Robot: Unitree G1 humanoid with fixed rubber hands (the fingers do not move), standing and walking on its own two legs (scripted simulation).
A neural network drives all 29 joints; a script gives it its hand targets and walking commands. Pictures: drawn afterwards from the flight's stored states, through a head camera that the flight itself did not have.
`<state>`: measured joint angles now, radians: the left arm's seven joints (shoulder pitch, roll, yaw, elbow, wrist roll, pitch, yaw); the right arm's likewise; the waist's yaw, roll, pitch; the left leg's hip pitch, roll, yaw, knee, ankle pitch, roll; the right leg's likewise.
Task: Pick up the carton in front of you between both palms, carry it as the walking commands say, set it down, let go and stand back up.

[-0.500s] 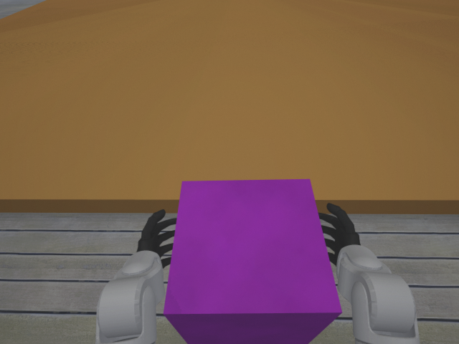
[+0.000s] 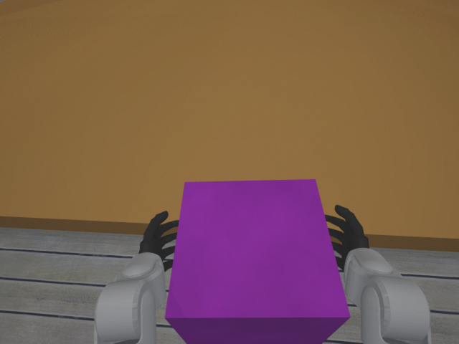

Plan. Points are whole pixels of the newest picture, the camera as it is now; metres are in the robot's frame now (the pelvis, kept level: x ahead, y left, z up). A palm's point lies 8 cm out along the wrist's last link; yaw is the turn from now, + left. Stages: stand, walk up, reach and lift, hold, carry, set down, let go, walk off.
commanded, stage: carry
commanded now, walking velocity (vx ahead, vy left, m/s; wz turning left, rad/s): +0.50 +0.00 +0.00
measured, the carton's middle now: (251, 272) +0.26 +0.01 +0.01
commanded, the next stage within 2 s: none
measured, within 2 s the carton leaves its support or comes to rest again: neither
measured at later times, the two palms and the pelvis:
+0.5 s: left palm (190, 92) +0.65 +0.16 +0.12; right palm (318, 92) +0.62 -0.14 +0.13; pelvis +0.32 +0.04 -0.01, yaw -4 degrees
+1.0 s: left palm (207, 39) +1.00 +0.16 +0.11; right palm (297, 33) +1.02 -0.14 +0.11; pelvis +0.65 -0.01 -0.01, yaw -2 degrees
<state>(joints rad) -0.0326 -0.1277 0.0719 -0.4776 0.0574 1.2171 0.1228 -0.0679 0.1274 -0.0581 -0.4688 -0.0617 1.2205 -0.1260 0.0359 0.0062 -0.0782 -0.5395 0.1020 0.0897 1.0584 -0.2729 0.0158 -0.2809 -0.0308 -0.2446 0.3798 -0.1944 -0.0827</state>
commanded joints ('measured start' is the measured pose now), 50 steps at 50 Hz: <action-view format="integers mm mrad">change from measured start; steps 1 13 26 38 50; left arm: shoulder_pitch -472 -592 -1023 -1229 -1329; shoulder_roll -890 -609 -650 -663 -852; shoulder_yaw -728 -633 -547 -413 -579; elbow -136 -165 72 316 43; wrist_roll -373 -347 -306 -294 -448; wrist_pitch -33 29 34 46 -34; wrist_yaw -212 -136 -55 -44 -99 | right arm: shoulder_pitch -342 -560 -995 -1200 -1097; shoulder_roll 931 655 676 701 771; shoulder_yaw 688 653 567 437 424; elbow -59 -155 57 306 173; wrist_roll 279 348 401 342 195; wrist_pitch -41 31 35 40 -40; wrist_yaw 173 121 104 61 31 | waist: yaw -21 -12 -68 -9 89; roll -110 -161 99 118 -104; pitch -232 -92 -325 -327 -379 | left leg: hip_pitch -130 42 572 658 -752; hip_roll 16 -84 166 93 -86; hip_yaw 2 143 -156 47 -43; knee -125 -530 -778 -419 815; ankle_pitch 91 254 277 953 -290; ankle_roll -8 42 168 123 100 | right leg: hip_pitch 319 378 -391 -170 706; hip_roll -265 -193 -58 77 -283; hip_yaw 289 64 201 37 523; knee -228 -63 739 218 47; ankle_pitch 95 574 -59 114 419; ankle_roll -51 -29 32 -28 -184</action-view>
